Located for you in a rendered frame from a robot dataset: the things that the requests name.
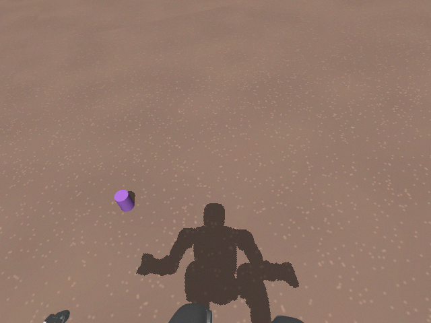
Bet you can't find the left robot hand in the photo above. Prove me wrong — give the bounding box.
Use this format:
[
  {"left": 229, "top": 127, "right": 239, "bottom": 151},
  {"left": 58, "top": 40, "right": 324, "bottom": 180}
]
[{"left": 43, "top": 310, "right": 70, "bottom": 323}]

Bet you can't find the can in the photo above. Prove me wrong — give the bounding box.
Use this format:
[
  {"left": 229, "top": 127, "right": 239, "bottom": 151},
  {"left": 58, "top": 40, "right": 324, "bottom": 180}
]
[{"left": 114, "top": 190, "right": 135, "bottom": 212}]

